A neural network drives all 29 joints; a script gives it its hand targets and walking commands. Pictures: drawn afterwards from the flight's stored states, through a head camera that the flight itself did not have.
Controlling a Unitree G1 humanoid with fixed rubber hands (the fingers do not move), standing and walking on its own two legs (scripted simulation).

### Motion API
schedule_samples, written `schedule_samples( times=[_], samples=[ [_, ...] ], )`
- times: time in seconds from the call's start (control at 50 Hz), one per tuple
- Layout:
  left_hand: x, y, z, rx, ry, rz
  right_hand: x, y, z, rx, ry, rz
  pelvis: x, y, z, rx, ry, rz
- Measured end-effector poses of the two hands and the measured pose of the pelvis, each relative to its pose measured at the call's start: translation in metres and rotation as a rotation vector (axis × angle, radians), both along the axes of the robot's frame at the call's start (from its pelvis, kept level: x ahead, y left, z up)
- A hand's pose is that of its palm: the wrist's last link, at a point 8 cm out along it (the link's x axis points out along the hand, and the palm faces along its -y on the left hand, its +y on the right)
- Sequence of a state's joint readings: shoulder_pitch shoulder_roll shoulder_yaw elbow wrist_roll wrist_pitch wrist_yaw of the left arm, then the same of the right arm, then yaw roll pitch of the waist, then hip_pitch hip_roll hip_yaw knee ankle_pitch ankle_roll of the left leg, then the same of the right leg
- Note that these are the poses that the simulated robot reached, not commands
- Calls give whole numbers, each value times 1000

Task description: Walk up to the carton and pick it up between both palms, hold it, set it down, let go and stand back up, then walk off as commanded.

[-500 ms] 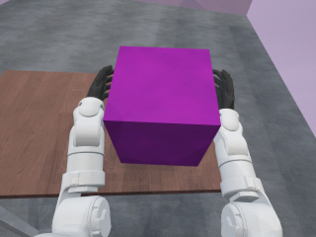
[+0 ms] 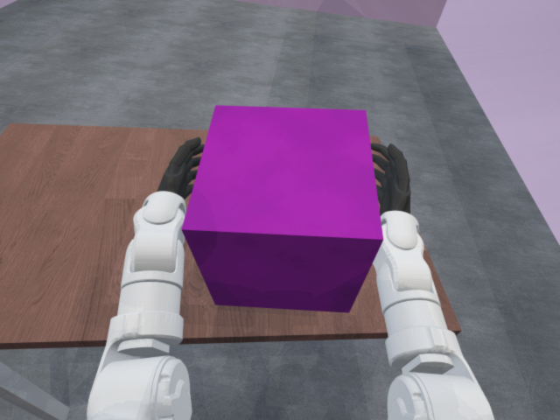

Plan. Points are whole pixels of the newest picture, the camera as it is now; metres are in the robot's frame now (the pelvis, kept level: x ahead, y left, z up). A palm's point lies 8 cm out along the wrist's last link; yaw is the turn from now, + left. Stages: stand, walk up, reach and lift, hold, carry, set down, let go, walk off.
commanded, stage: set down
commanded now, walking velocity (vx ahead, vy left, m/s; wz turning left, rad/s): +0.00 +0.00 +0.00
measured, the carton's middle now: (285, 214) +0.37 -0.01 +0.09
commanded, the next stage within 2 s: none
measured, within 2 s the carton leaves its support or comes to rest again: rests again in 1.12 s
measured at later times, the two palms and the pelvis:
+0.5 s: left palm (183, 198) +0.41 +0.15 +0.08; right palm (379, 213) +0.38 -0.15 +0.09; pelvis +0.02 +0.00 +0.00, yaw +0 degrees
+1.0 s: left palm (191, 205) +0.39 +0.14 +0.08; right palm (388, 234) +0.35 -0.17 +0.08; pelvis +0.00 +0.00 +0.00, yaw +0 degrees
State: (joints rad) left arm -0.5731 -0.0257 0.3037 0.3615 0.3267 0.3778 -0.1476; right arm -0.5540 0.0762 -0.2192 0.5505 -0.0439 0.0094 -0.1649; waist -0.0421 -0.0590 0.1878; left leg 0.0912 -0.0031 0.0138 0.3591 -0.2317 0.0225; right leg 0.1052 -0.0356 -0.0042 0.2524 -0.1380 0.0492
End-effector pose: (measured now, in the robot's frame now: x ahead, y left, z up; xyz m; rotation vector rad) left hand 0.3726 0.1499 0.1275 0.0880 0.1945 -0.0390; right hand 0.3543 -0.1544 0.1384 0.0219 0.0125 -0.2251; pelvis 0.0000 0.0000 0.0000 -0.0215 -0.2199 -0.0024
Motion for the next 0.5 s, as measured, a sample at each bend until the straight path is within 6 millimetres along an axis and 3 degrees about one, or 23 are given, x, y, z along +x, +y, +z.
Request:
schedule_samples(
  times=[0.14, 0.32, 0.5],
  samples=[
    [13, -5, -8, 14, 22, -41, 1, -5, -12, 1, 25, -41, 1, 0, 0, 0, 21, 0],
    [34, -9, -25, 14, 46, -58, 17, -7, -28, -1, 51, -59, 12, 0, 1, 0, 75, -1],
    [33, -1, -48, -17, 79, -39, 21, 1, -44, 18, 77, -50, 21, 2, 2, -2, 103, -2]
  ],
)
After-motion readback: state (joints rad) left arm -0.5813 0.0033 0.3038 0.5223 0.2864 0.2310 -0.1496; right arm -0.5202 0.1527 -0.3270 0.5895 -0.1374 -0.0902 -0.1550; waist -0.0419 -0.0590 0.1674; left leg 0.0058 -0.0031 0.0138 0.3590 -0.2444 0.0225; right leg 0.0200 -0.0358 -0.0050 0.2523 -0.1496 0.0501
